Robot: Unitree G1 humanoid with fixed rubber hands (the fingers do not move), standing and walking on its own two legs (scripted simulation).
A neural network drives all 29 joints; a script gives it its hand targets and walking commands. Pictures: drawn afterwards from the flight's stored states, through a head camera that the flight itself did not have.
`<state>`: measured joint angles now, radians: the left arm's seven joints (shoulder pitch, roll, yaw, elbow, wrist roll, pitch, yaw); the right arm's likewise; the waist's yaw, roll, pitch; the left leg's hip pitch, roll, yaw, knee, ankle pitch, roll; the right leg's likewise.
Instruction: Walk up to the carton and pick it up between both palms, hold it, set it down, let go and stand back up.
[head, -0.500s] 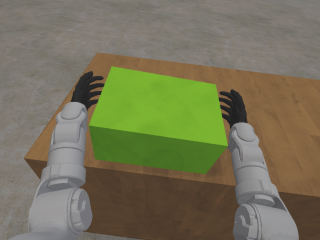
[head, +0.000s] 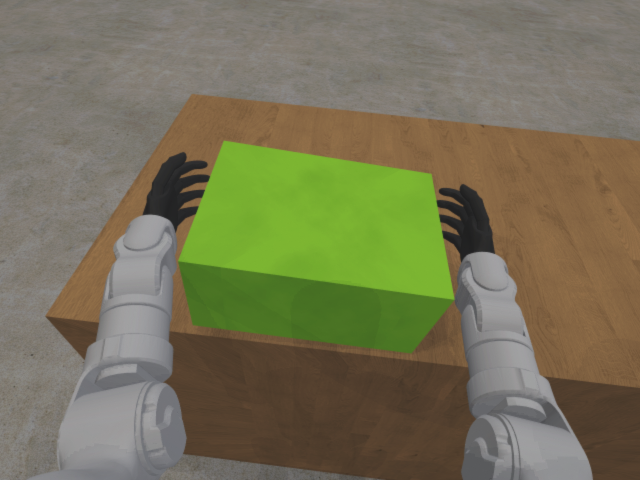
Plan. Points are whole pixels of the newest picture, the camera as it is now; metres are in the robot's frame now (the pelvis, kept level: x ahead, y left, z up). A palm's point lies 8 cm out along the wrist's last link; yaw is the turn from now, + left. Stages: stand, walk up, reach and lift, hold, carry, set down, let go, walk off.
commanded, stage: set down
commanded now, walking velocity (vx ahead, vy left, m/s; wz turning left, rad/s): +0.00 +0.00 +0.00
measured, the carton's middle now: (317, 246) +0.42 +0.02 +0.06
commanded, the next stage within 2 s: none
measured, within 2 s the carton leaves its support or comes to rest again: rests again in 0.66 s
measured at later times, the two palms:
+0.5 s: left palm (162, 227) +0.40 +0.22 +0.11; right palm (470, 257) +0.39 -0.17 +0.10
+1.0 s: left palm (157, 238) +0.39 +0.23 +0.09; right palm (464, 256) +0.39 -0.17 +0.10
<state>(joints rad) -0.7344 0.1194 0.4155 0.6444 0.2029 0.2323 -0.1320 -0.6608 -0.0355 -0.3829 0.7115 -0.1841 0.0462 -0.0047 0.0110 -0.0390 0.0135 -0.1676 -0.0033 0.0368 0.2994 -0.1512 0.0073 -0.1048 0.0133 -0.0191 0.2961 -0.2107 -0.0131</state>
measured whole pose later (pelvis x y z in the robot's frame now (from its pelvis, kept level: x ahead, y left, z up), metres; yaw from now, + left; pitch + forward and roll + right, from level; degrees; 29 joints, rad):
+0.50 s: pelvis -0.01 +0.00 +0.00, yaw -1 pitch +2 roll +0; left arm -0.76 0.12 0.44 0.78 0.24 0.13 -0.13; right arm -0.66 0.00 -0.49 0.75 -0.26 -0.01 0.03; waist 0.03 -0.05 0.01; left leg -0.18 0.00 0.05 0.28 -0.13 0.01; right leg -0.12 0.01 -0.01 0.27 -0.18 -0.01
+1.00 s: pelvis -0.01 +0.01 +0.00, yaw +0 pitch +2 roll +0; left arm -0.74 0.12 0.46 0.83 0.25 0.06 -0.13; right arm -0.68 0.01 -0.53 0.78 -0.29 -0.04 0.05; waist 0.03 -0.05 0.00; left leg -0.19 -0.01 0.04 0.29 -0.14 0.01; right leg -0.12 0.01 -0.02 0.27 -0.19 -0.01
